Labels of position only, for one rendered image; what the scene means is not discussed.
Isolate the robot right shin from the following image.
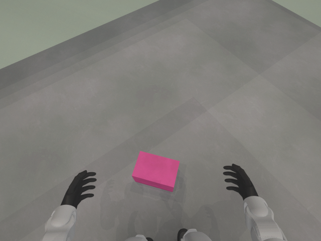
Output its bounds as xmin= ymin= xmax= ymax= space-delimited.
xmin=184 ymin=229 xmax=197 ymax=236

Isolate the carton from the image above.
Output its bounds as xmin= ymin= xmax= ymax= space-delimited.
xmin=132 ymin=151 xmax=180 ymax=192

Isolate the robot right foot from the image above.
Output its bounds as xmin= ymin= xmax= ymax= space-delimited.
xmin=178 ymin=228 xmax=188 ymax=241

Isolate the right robot forearm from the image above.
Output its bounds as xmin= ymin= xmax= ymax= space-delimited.
xmin=243 ymin=196 xmax=287 ymax=241

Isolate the right robot hand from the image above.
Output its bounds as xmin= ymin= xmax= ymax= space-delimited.
xmin=223 ymin=164 xmax=258 ymax=200

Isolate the left robot hand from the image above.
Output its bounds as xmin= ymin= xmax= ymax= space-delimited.
xmin=61 ymin=170 xmax=97 ymax=209

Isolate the left robot forearm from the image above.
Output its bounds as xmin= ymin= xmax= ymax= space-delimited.
xmin=40 ymin=205 xmax=77 ymax=241

